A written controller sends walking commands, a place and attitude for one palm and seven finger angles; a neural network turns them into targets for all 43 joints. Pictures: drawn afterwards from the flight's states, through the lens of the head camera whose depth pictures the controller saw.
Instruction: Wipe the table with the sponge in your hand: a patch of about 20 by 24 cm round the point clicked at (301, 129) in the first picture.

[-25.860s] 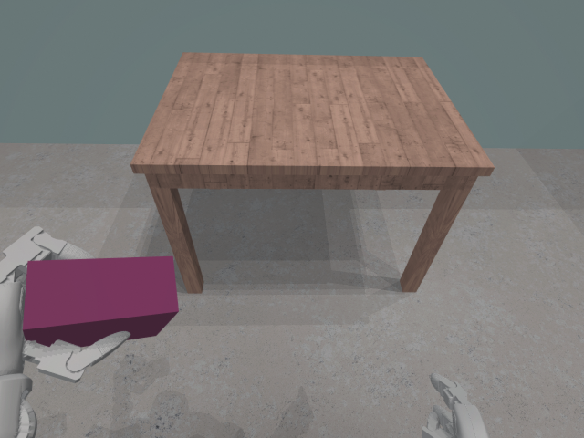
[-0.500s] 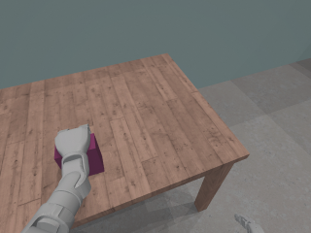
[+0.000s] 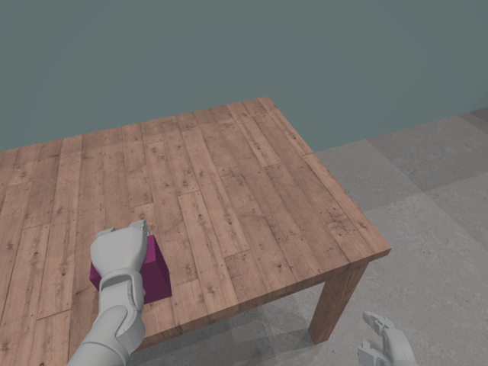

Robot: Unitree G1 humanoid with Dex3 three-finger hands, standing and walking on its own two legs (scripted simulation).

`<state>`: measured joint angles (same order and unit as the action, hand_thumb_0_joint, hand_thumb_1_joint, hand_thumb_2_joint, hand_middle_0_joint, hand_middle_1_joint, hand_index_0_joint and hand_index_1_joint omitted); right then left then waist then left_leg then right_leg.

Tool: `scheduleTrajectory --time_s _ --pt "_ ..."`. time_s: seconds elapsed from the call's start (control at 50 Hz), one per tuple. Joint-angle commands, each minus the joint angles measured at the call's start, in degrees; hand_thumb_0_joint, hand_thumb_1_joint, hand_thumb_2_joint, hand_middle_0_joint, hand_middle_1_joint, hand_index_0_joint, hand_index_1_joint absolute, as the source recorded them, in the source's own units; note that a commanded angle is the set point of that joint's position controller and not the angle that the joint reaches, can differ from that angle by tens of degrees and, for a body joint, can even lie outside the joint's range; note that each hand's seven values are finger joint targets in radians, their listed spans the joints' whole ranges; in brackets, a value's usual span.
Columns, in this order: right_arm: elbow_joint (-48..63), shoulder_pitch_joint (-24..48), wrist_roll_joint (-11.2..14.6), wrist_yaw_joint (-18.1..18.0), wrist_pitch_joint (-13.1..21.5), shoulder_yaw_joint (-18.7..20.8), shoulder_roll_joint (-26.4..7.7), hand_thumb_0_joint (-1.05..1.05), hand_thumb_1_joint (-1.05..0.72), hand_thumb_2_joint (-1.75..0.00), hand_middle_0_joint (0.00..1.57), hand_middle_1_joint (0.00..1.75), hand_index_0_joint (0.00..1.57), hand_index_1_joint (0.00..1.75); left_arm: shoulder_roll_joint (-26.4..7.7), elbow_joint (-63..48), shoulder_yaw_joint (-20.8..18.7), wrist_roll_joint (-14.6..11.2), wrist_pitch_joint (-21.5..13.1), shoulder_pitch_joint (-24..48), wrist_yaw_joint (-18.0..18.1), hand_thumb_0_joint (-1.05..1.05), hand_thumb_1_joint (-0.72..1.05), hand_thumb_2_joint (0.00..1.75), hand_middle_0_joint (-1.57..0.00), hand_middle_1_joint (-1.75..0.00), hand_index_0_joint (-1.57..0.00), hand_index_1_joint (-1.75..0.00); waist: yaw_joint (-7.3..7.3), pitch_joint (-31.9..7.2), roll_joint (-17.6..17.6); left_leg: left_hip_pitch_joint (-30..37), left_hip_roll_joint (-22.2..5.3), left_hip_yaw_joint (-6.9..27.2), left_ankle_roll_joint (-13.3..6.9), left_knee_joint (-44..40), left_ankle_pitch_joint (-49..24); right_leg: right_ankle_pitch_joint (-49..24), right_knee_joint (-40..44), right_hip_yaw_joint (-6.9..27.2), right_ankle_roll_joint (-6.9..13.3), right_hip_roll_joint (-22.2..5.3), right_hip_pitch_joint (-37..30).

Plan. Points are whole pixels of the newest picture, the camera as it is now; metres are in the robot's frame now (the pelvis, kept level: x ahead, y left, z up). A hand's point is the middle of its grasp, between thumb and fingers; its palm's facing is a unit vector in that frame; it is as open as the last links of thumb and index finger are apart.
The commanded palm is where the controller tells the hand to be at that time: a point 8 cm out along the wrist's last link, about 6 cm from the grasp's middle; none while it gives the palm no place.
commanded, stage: slide across to the third lane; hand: left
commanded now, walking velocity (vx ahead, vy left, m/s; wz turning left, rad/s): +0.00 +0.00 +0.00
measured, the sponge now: (137, 280) +0.28 +0.25 -0.05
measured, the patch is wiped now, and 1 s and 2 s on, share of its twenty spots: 0.70 0.70 0.85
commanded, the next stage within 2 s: wipe forward along the third lane in 1.02 s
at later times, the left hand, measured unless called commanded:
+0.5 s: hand (143, 262) +0.29 +0.23 +0.00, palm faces -0.09 -0.01 -1.00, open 10.3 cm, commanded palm +0.27 +0.18 +0.04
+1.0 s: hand (174, 255) +0.31 +0.17 +0.00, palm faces -0.08 -0.02 -1.00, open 10.3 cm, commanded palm +0.28 +0.14 +0.04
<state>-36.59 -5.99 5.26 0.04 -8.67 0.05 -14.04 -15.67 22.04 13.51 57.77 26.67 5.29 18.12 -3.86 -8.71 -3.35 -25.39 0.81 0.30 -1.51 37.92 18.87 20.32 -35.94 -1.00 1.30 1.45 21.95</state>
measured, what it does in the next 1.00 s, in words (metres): stands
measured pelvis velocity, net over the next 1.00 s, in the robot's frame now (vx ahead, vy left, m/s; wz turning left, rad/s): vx -0.02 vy -0.02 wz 0.02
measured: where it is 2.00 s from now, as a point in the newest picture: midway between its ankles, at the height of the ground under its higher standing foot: outside the picture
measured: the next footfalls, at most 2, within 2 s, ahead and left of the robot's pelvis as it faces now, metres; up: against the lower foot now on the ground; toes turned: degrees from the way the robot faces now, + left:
none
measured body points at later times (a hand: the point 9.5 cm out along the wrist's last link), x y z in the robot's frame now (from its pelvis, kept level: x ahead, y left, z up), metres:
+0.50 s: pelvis -0.01 +0.00 +0.00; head -0.01 -0.04 +0.45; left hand +0.29 +0.22 +0.05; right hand +0.18 -0.22 -0.12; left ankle +0.00 +0.10 -0.72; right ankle -0.03 -0.11 -0.72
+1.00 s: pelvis -0.02 -0.02 +0.00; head -0.02 -0.05 +0.45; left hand +0.31 +0.17 +0.05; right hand +0.18 -0.24 -0.11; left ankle +0.00 +0.10 -0.72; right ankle -0.03 -0.11 -0.72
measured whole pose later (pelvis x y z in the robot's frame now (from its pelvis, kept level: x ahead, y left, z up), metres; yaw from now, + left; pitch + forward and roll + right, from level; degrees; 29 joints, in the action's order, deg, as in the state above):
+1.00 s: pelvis -0.02 -0.02 +0.00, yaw +1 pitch +6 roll +0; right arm -41.2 -3.9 4.7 0.8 -9.6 1.1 -12.9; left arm -8.1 42.1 21.2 55.3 28.3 22.6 20.7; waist -3.9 -7.8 -3.9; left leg -25.9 0.4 1.7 0.1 36.0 15.9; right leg 18.8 -36.0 -2.4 2.8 1.9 23.0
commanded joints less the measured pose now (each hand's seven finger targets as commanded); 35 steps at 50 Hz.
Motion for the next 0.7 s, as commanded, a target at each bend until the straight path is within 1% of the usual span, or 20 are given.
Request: scheduleTrajectory --time_s 0.0,0.02,0.08,0.12,0.14,0.18,0.22,0.24,0.3,0.32,0.36,0.4,0.42,0.44,0.52,0.56,0.6,0.62,0.64,0.68 --pt "8.4 8.7 -0.3 -0.4 2.5 2.0 -6.8 0.00 -0.90 -0.90 0.20 0.30 0.20 0.30 -2.2 -1.6 0.6 -1.2 0.1 3.3 -2.5 0.00 0.10 1.30 -1.20 -1.60 -1.20 -1.60 0.86 -3.9 7.4 5.1 0.8 2.4 -0.2 -4.0 -13.0 -17.9 4.7 1.8 3.1 1.4 -0.8" --pt "8.1 8.8 -0.4 -0.7 2.4 2.2 -7.1 0.00 -0.90 -0.90 0.20 0.30 0.20 0.30 -4.1 -1.7 -1.6 -1.1 0.3 4.9 -2.2 0.00 0.10 1.30 -1.20 -1.60 -1.20 -1.60 0.40 -3.9 6.6 4.9 0.8 2.6 -0.2 -4.5 -12.0 -16.6 4.9 2.2 3.3 1.6 -0.7" --pt "8.0 8.9 -0.3 -1.3 2.4 2.0 -6.8 0.00 -0.90 -0.90 0.20 0.30 0.20 0.30 -1.3 -0.7 1.6 -0.9 0.5 9.6 -2.6 0.00 0.10 1.30 -1.20 -1.60 -1.20 -1.60 1.38 -3.5 6.1 5.2 0.9 2.3 -0.4 -4.6 -10.1 -13.1 5.3 1.4 3.1 1.5 0.8" --pt "7.4 8.7 -0.5 -1.5 2.5 2.4 -7.0 0.00 -0.90 -0.90 0.20 0.30 0.20 0.30 -4.2 -1.0 -1.3 -0.7 0.1 11.5 -2.4 0.00 0.10 1.30 -1.20 -1.60 -1.20 -1.60 0.82 -5.4 5.6 6.0 0.8 2.8 -0.5 -4.7 -10.1 -12.8 5.7 2.2 3.3 1.6 0.2" --pt "7.8 8.8 -0.5 -1.5 2.6 2.3 -6.6 0.00 -0.90 -0.90 0.20 0.30 0.20 0.30 -1.2 -2.3 1.9 -1.1 -0.3 13.2 -2.6 0.00 0.10 1.30 -1.20 -1.60 -1.20 -1.60 1.62 -6.9 4.5 6.9 0.8 2.2 -0.8 -4.3 -10.6 -13.5 5.4 1.5 3.1 1.4 -0.3" --pt "7.5 8.7 -0.6 -1.3 2.9 2.4 -6.4 0.00 -0.90 -0.90 0.20 0.30 0.20 0.30 -0.2 -1.8 2.6 -1.4 -1.1 13.2 -2.8 0.00 0.10 1.30 -1.20 -1.60 -1.20 -1.60 1.73 -7.1 6.1 7.2 0.7 2.5 -0.9 -4.1 -11.2 -14.4 5.4 1.3 3.0 1.3 -0.3" --pt "7.1 8.9 -0.7 -1.3 3.0 2.5 -6.6 0.00 -0.90 -0.90 0.20 0.30 0.20 0.30 -1.5 -2.1 1.3 -1.4 -1.9 15.3 -2.7 0.00 0.10 1.30 -1.20 -1.60 -1.20 -1.60 1.65 -7.4 5.8 7.3 0.5 3.2 -0.8 -4.5 -10.9 -13.6 5.6 1.8 3.2 1.5 -0.1" --pt "7.5 9.0 -0.6 -1.3 3.2 2.4 -6.2 0.00 -0.90 -0.90 0.20 0.30 0.20 0.30 1.3 -3.4 4.4 -1.7 -2.4 17.1 -2.8 0.00 0.10 1.30 -1.20 -1.60 -1.20 -1.60 2.35 -7.6 4.6 8.0 0.5 2.9 -1.0 -4.5 -10.8 -13.1 5.4 1.1 3.0 1.3 0.1" --pt "6.5 8.8 -0.6 -0.8 3.7 2.4 -6.0 0.00 -0.90 -0.90 0.20 0.30 0.20 0.30 3.5 -1.2 6.7 -1.6 -3.5 19.1 -2.5 0.00 0.10 1.30 -1.20 -1.60 -1.20 -1.60 2.89 -6.3 5.6 8.3 0.1 3.6 -0.9 -4.6 -10.7 -12.4 5.4 0.4 3.1 1.4 1.9" --pt "6.4 8.9 -0.5 -0.7 3.8 2.7 -6.1 0.00 -0.90 -0.90 0.20 0.30 0.20 0.30 3.2 -1.2 5.7 -2.1 -3.7 19.5 -2.3 0.00 0.10 1.30 -1.20 -1.60 -1.20 -1.60 2.41 -6.9 6.5 8.3 -0.1 3.7 -0.9 -4.8 -10.6 -12.3 5.4 0.4 3.2 1.5 1.5" --pt "6.4 8.9 -0.5 -0.5 4.1 2.7 -5.8 0.00 -0.90 -0.90 0.20 0.30 0.20 0.30 5.8 -0.8 8.2 -2.8 -4.3 19.3 -1.9 0.00 0.10 1.30 -1.20 -1.60 -1.20 -1.60 2.67 -7.7 7.0 8.7 -0.1 3.5 -1.0 -4.4 -11.2 -13.2 5.2 0.0 3.0 1.3 1.4" --pt "5.7 9.1 -0.5 -0.4 4.0 2.7 -5.9 0.00 -0.90 -0.90 0.20 0.30 0.20 0.30 6.0 0.2 8.2 -3.1 -4.4 21.4 -1.5 0.00 0.10 1.30 -1.20 -1.60 -1.20 -1.60 2.95 -7.3 7.8 8.4 -0.2 3.4 -0.9 -4.7 -10.5 -12.8 5.4 0.1 2.9 1.3 1.6" --pt "5.7 9.4 -0.4 -0.4 4.0 2.9 -5.9 0.00 -0.90 -0.90 0.20 0.30 0.20 0.30 5.0 0.2 6.9 -3.5 -4.3 21.7 -1.2 0.00 0.10 1.30 -1.20 -1.60 -1.20 -1.60 2.36 -7.5 7.6 8.2 -0.1 3.6 -0.8 -5.1 -10.1 -12.2 5.7 0.4 2.9 1.4 1.2" --pt "5.6 9.0 -0.5 -0.4 4.0 2.8 -5.9 0.00 -0.90 -0.90 0.20 0.30 0.20 0.30 6.2 0.5 8.1 -3.8 -4.2 23.1 -1.0 0.00 0.10 1.30 -1.20 -1.60 -1.20 -1.60 2.97 -7.4 7.6 8.5 -0.1 3.2 -1.0 -4.9 -10.2 -12.7 5.5 -0.1 2.8 1.3 1.1" --pt "4.8 9.8 -0.4 0.1 3.8 3.0 -5.9 0.00 -0.90 -0.90 0.20 0.30 0.20 0.30 7.2 3.1 8.9 -3.1 -3.6 25.2 -0.3 0.00 0.10 1.30 -1.20 -1.60 -1.20 -1.60 2.65 -7.4 7.7 8.4 -0.1 3.5 -0.7 -5.0 -10.4 -12.7 5.5 0.1 3.0 1.3 1.7" --pt "4.7 9.7 -0.3 0.5 3.8 2.9 -5.4 0.00 -0.90 -0.90 0.20 0.30 0.20 0.30 9.3 4.2 10.6 -3.6 -3.4 25.8 0.0 0.00 0.10 1.30 -1.20 -1.60 -1.20 -1.60 2.79 -7.9 7.9 8.6 0.0 3.2 -0.8 -4.6 -11.0 -13.5 5.3 -0.5 2.9 1.1 1.4" --pt "4.2 9.7 -0.4 0.5 3.4 2.9 -5.5 0.00 -0.90 -0.90 0.20 0.30 0.20 0.30 9.1 5.7 10.3 -3.5 -3.2 27.3 0.3 0.00 0.10 1.30 -1.20 -1.60 -1.20 -1.60 3.04 -8.0 8.6 8.3 0.1 2.8 -0.8 -4.4 -10.9 -14.2 5.4 -0.1 2.8 1.0 1.2" --pt "4.1 9.9 -0.5 0.6 3.2 3.1 -5.8 0.00 -0.90 -0.90 0.20 0.30 0.20 0.30 7.7 6.1 8.5 -3.6 -2.9 26.9 0.5 0.00 0.10 1.30 -1.20 -1.60 -1.20 -1.60 2.38 -8.2 9.0 8.1 0.1 3.1 -0.7 -4.8 -11.0 -14.0 5.6 0.1 2.9 1.2 0.8" --pt "4.4 10.1 -0.5 0.6 3.2 2.9 -5.3 0.00 -0.90 -0.90 0.20 0.30 0.20 0.30 10.6 5.8 11.2 -3.9 -2.8 28.3 0.6 0.00 0.10 1.30 -1.20 -1.60 -1.20 -1.60 3.06 -8.2 8.1 8.5 0.1 2.6 -0.8 -4.6 -11.0 -14.2 5.4 -0.3 2.8 1.0 0.9" --pt "4.1 10.0 -0.5 0.9 3.0 3.0 -5.2 0.00 -0.90 -0.90 0.20 0.30 0.20 0.30 11.1 7.5 11.7 -3.6 -2.6 29.1 0.8 0.00 0.10 1.30 -1.20 -1.60 -1.20 -1.60 2.91 -8.1 8.2 8.3 0.1 2.6 -0.8 -4.4 -11.0 -14.1 5.3 -0.4 2.9 1.0 1.3"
